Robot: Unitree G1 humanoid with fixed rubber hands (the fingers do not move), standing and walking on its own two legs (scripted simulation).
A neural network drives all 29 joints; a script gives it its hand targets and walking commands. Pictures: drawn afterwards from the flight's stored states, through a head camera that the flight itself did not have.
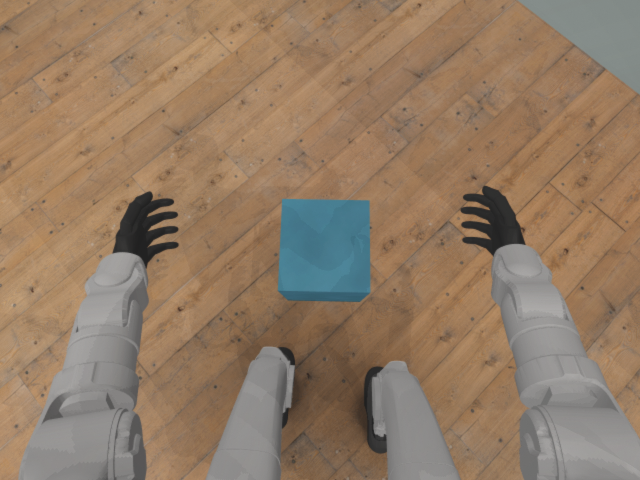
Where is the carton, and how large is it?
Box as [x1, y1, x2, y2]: [278, 199, 369, 301]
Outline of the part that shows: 282,199 278,290 287,299 290,300 361,300 369,293 369,200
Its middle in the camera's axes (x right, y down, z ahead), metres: +0.01 +0.04 +0.98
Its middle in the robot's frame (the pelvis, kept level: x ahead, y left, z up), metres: +0.46 +0.04 -0.56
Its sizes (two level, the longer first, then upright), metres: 0.210 0.200 0.250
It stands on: the floor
